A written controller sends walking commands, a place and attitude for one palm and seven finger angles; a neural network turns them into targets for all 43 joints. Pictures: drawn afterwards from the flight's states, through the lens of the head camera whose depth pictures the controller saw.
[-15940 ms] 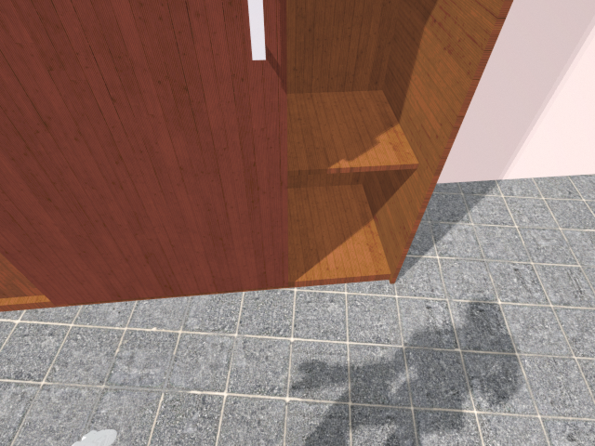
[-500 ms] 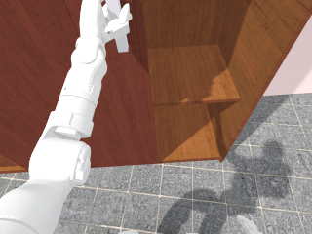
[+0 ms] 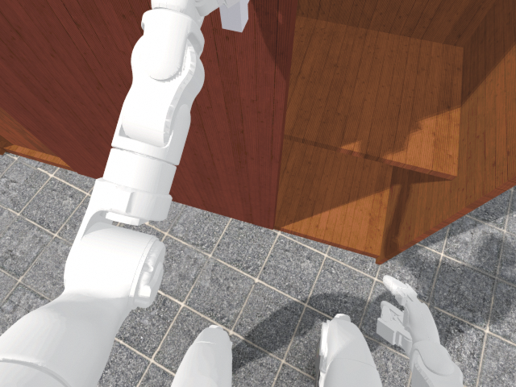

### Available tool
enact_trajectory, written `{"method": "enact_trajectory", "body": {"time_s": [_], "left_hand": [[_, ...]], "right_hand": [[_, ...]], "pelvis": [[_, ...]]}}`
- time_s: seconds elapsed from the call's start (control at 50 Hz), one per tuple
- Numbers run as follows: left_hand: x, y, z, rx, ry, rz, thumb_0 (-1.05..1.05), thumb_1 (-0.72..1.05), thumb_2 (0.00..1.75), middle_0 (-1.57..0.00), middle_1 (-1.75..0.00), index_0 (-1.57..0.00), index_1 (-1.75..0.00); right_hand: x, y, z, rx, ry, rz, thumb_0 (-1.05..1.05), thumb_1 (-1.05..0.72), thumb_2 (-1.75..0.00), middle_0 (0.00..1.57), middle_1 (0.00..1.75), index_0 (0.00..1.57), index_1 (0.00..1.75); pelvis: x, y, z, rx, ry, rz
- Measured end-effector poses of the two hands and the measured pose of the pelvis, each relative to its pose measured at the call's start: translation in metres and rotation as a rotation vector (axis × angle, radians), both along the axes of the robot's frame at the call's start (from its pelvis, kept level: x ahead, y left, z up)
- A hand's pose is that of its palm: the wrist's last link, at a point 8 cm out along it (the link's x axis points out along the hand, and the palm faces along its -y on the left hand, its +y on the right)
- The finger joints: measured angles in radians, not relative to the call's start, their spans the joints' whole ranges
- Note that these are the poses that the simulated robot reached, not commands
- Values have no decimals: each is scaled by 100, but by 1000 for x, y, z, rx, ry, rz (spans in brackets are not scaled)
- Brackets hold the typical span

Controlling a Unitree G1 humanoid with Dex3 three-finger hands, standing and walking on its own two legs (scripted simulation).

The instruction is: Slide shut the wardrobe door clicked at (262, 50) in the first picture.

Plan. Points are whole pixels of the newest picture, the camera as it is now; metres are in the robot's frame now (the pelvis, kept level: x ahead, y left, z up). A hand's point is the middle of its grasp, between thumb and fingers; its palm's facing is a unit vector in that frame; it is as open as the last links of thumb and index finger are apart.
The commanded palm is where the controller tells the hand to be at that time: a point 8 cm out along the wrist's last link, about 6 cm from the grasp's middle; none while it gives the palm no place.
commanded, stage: step sideways, sliding the door along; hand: left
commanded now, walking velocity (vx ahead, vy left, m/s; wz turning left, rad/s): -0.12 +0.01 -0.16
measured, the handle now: out of the picture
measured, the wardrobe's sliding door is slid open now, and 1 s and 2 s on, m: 0.40 0.16 0.00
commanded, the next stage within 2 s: none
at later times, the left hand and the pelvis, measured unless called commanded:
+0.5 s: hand out of the picture +0.47 +0.04 +0.26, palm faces +0.28 -0.95 -0.11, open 6.6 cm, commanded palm +0.44 -0.02 +0.27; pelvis +0.08 -0.13 +0.00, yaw +6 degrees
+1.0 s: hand out of the picture +0.44 -0.13 +0.26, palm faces -0.11 -0.99 -0.07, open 7.9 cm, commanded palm +0.43 -0.13 +0.25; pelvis +0.12 -0.15 +0.01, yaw +2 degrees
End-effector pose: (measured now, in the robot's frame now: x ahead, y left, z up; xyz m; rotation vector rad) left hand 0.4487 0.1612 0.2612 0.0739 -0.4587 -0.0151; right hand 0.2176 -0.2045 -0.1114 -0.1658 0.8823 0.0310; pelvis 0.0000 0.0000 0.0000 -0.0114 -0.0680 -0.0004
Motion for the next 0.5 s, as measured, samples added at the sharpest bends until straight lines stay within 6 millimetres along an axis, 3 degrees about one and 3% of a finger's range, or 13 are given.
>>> {"method": "enact_trajectory", "body": {"time_s": [0.12, 0.16, 0.24, 0.32, 0.5], "left_hand": [[-3, -9, 0, 52, -10, 153, -10, 70, 84, -47, -140, -17, -131], [-4, -12, 1, 71, -7, 211, -11, 69, 83, -47, -140, -18, -130], [-6, -21, 1, 51, 8, 262, -11, 67, 83, -48, -141, -22, -128], [-7, -32, 1, 17, 1, 252, -9, 67, 83, -48, -141, -24, -128], [-10, -71, -1, 43, -36, 279, -11, 67, 82, -49, -142, -22, -122]], "right_hand": [[43, -18, -16, 79, -46, 103, 1, -91, -90, 20, 30, 20, 30], [54, -28, -19, 89, -47, 107, 1, -91, -90, 20, 30, 20, 30], [66, -55, -8, 41, -43, 85, 1, -91, -90, 20, 30, 20, 30], [78, -77, 4, 1, -62, 93, 1, -91, -90, 20, 30, 20, 30], [111, -99, 5, 72, -112, 147, 1, -91, -90, 20, 30, 20, 30]], "pelvis": [[31, -62, -17, -16, -52, 34], [36, -75, -14, -29, -64, 69], [45, -88, 2, 18, -15, 101], [56, -100, 3, 25, 9, 101], [83, -133, 4, 11, 7, 113]]}}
